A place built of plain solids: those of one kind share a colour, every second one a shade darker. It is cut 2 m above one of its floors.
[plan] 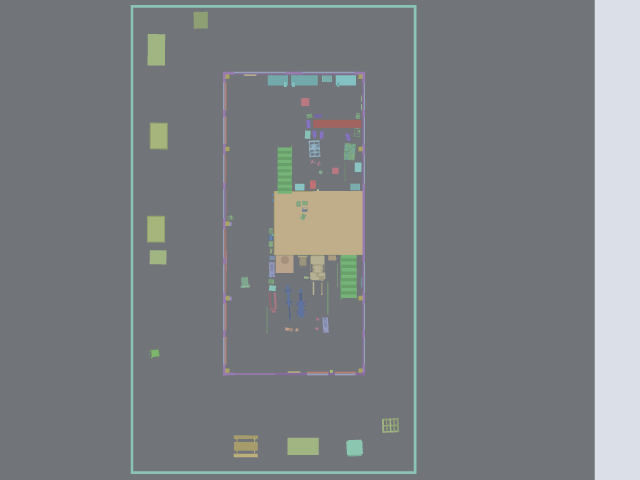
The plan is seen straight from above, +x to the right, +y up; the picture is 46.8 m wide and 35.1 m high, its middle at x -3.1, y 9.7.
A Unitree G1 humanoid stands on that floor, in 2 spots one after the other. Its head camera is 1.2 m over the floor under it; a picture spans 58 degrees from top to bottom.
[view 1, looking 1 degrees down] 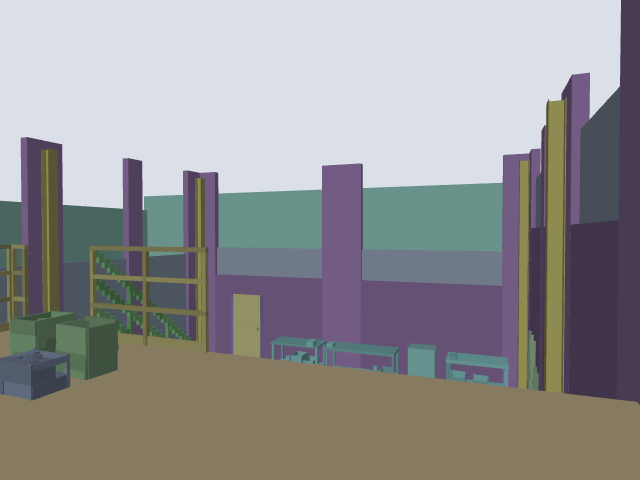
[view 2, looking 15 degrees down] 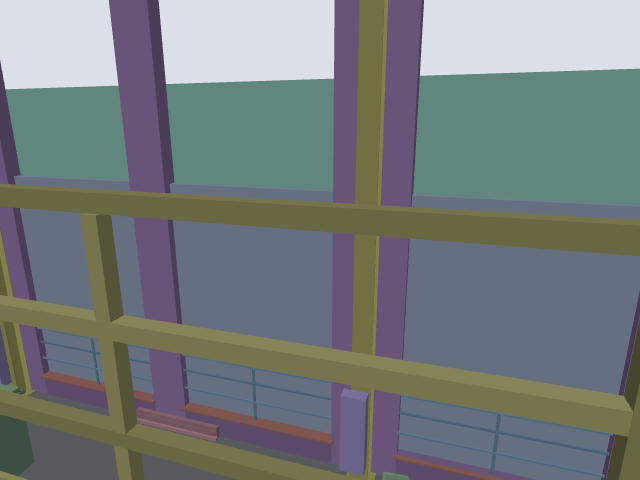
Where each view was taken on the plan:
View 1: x -1.00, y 9.64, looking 111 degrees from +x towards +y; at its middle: yard_bound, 18.26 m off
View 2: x -5.67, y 11.76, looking -162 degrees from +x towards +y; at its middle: window_pane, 4.82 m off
